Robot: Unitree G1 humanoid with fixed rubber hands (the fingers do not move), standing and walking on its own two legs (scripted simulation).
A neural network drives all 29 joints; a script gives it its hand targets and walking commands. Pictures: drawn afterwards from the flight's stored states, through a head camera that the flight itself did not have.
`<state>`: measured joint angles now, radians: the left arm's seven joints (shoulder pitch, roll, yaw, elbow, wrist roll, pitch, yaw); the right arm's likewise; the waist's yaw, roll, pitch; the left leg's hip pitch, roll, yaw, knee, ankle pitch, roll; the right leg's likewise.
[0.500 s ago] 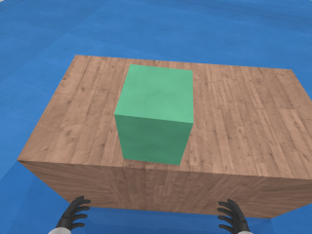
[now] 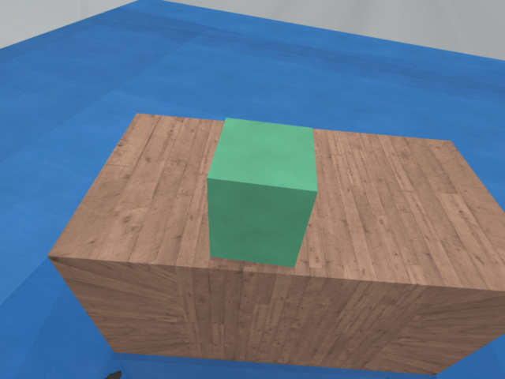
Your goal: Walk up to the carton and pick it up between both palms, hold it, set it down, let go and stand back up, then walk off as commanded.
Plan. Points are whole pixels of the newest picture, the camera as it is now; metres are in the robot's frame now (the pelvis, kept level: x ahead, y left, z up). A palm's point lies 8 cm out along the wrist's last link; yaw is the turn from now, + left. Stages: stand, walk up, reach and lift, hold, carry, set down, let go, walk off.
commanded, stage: stand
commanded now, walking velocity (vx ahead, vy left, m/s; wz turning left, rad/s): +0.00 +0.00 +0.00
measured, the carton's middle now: (260, 193) +0.51 -0.01 -0.02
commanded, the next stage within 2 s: walk off in 1.18 s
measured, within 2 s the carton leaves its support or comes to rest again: neither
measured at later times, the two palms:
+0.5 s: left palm out of the picture -0.01 +0.25 -0.12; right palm out of the picture +0.02 -0.25 -0.12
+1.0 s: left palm out of the picture -0.06 +0.24 -0.13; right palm out of the picture -0.02 -0.30 -0.14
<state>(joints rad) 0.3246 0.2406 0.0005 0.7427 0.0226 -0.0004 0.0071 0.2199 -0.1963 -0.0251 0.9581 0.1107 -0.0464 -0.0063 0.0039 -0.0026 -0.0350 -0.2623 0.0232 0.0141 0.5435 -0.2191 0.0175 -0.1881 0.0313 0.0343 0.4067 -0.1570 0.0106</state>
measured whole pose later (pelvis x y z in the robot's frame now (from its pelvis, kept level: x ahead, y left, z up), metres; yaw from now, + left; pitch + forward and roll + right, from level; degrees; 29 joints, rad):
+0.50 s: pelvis -0.05 -0.01 +0.00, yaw +0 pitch -8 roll -2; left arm 0.40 0.25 0.04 0.77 0.02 0.00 0.00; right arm 0.22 -0.20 -0.05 0.97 0.11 0.01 0.00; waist 0.01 0.00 0.05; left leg -0.26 0.02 0.01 0.53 -0.24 0.02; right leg -0.23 0.03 0.03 0.51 -0.32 0.01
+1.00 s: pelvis -0.10 -0.04 -0.02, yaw +3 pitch -6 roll +1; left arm 0.35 0.26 0.06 0.78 0.03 0.00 0.02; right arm 0.25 -0.23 -0.08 0.90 0.10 0.01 -0.02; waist 0.00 0.00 0.09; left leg -0.27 0.00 0.03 0.66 -0.29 0.01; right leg -0.26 0.02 -0.02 0.69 -0.31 -0.03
